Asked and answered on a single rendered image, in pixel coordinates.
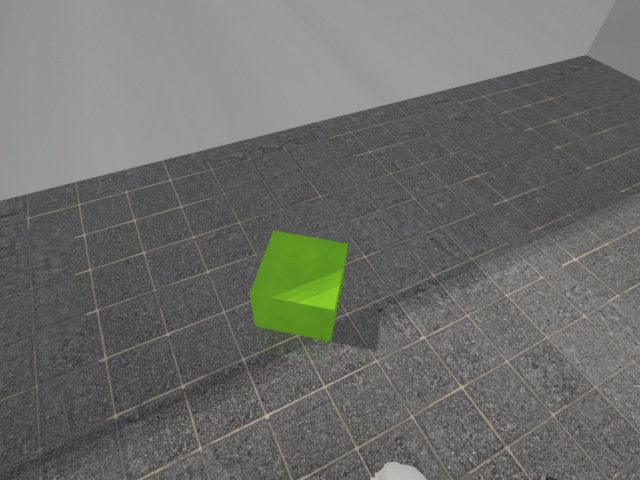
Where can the carton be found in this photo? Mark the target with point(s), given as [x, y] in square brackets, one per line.
[298, 284]

